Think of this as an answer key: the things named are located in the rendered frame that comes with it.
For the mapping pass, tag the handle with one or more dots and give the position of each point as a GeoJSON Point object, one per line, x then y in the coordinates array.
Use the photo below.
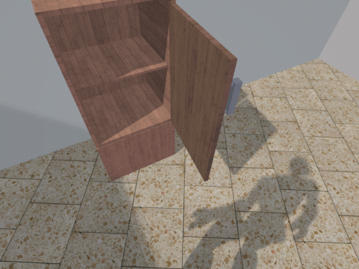
{"type": "Point", "coordinates": [233, 96]}

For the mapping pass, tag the cupboard door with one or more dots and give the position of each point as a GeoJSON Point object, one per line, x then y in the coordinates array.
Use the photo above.
{"type": "Point", "coordinates": [201, 74]}

